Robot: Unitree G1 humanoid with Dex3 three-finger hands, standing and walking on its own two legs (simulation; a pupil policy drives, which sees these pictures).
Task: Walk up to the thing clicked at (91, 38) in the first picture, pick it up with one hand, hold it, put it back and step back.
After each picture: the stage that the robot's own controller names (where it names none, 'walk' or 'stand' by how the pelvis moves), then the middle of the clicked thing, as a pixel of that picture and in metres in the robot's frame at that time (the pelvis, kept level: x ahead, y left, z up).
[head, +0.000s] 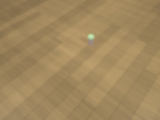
stand; (90, 39) +1.42 -0.04 -0.72
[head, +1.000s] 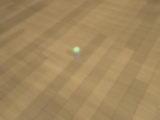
walk; (76, 52) +1.28 +0.25 -0.70
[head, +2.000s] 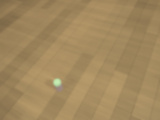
walk; (58, 85) +0.79 +0.35 -0.72
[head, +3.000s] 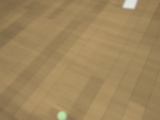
walk; (63, 118) +0.48 +0.29 -0.72
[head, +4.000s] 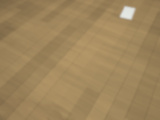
stand; out of the picture +0.36 +0.25 -0.71
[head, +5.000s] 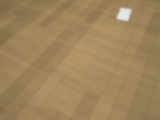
stand; out of the picture +0.34 +0.25 -0.72
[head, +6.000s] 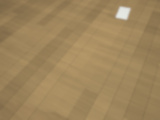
stand; out of the picture +0.36 +0.27 -0.72
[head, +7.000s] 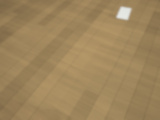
stand; out of the picture +0.35 +0.27 -0.73
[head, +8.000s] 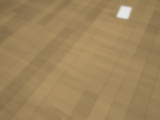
go down; out of the picture +0.34 +0.27 -0.73
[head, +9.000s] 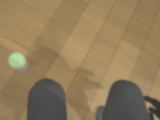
go down; (19, 62) +0.41 +0.29 -0.35
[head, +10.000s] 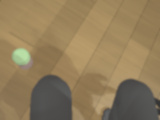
go down; (23, 59) +0.41 +0.29 -0.30
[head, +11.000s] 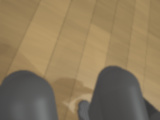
close in; out of the picture +0.39 +0.33 -0.22
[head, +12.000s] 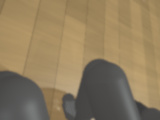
close; out of the picture +0.38 +0.34 -0.21
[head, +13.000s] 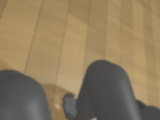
lift; out of the picture +0.37 +0.33 -0.22
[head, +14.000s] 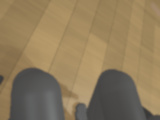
lift; out of the picture +0.31 +0.29 -0.17
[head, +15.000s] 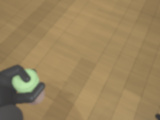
lift; (30, 88) +0.32 +0.20 +0.01
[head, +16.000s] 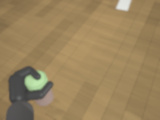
hold; (40, 89) +0.33 +0.18 +0.01
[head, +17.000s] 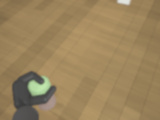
hold; (43, 93) +0.32 +0.17 -0.01
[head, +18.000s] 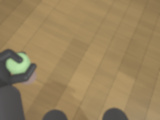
crouch; (23, 69) +0.39 +0.22 -0.07
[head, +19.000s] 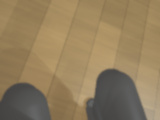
lower; out of the picture +0.45 +0.32 -0.14
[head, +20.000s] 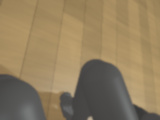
lower; out of the picture +0.40 +0.34 -0.22
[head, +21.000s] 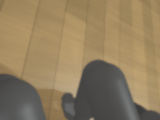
lower; out of the picture +0.39 +0.35 -0.22
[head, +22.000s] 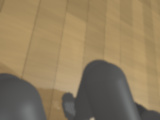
lower; out of the picture +0.39 +0.35 -0.22
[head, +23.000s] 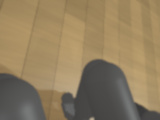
lower; out of the picture +0.39 +0.34 -0.22
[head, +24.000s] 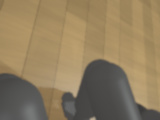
withdraw; out of the picture +0.38 +0.33 -0.22
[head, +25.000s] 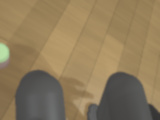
stand; out of the picture +0.40 +0.30 -0.26
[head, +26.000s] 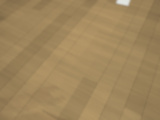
stand; out of the picture +0.36 +0.24 -0.63
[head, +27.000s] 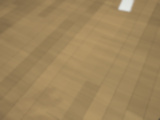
stand; out of the picture +0.38 +0.25 -0.66
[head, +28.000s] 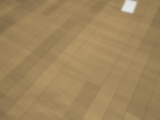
stand; out of the picture +0.38 +0.25 -0.67
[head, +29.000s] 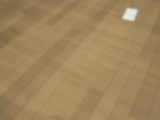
walk; out of the picture +0.39 +0.24 -0.72
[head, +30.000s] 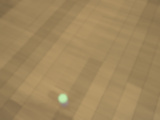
walk; (63, 100) +0.51 +0.22 -0.71
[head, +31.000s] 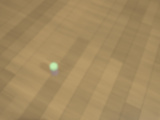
walk; (54, 69) +0.81 +0.23 -0.70
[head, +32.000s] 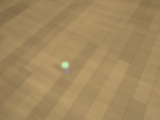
stand; (65, 68) +0.99 +0.24 -0.70
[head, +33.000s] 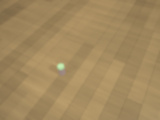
stand; (61, 69) +0.98 +0.28 -0.72
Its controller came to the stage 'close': yes
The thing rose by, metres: 0.72
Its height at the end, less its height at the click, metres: +0.00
